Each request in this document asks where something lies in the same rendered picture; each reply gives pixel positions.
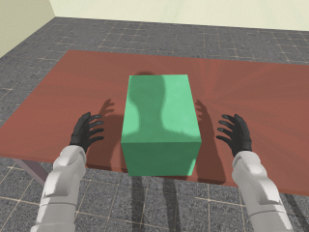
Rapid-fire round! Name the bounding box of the right robot forearm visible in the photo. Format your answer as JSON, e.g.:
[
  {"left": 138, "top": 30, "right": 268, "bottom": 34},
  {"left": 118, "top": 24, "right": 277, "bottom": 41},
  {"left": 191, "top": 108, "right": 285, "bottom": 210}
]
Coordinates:
[{"left": 232, "top": 151, "right": 294, "bottom": 232}]

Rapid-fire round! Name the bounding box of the robot right hand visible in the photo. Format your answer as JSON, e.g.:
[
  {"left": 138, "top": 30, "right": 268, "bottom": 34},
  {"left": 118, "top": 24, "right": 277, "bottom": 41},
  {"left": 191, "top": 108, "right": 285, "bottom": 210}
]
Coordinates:
[{"left": 216, "top": 114, "right": 252, "bottom": 157}]

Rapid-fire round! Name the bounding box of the carton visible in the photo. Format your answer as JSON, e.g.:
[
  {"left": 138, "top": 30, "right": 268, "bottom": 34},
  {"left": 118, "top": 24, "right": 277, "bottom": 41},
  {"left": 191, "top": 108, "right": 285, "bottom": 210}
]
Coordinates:
[{"left": 121, "top": 74, "right": 202, "bottom": 177}]

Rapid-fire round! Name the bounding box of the left robot forearm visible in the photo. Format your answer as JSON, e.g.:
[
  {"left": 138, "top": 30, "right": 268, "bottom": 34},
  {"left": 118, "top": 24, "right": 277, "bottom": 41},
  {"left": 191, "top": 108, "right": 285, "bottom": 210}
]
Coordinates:
[{"left": 30, "top": 145, "right": 87, "bottom": 232}]

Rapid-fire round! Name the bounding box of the robot left hand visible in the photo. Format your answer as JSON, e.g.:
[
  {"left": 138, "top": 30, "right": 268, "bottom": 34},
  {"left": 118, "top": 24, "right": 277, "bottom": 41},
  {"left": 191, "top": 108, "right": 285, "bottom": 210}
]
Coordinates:
[{"left": 70, "top": 111, "right": 104, "bottom": 154}]

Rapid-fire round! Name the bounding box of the table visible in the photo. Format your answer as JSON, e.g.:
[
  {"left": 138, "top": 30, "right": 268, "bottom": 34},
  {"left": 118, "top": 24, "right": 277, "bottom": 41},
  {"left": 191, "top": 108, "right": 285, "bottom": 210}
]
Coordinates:
[{"left": 0, "top": 49, "right": 309, "bottom": 196}]

